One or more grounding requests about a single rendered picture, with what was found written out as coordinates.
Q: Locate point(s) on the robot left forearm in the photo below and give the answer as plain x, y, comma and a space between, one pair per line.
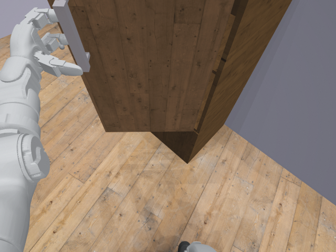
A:
19, 100

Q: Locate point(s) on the robot left hand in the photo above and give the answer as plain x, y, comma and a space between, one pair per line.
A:
26, 42

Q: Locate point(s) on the right robot shin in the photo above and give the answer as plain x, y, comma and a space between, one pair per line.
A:
195, 242

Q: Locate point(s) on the handle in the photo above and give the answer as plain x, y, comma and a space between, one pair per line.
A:
67, 23

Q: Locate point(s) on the robot left upper arm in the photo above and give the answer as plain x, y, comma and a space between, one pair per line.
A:
23, 162

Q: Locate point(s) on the cupboard door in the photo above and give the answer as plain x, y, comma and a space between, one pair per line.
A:
150, 60

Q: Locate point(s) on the right robot foot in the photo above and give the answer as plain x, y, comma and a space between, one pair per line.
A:
183, 246

